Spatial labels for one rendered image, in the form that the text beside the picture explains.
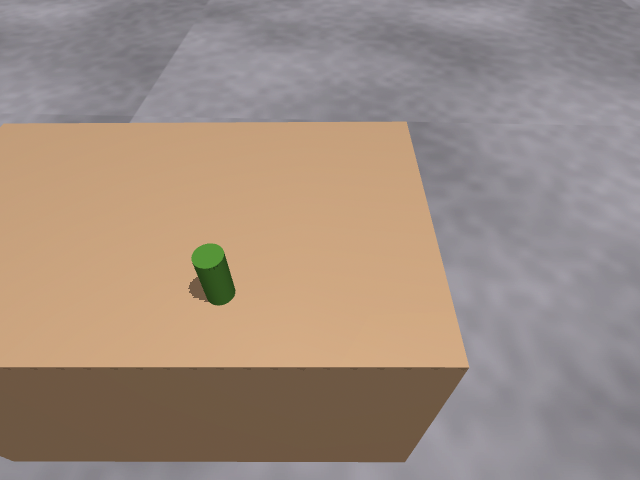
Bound can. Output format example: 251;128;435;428
191;243;235;305

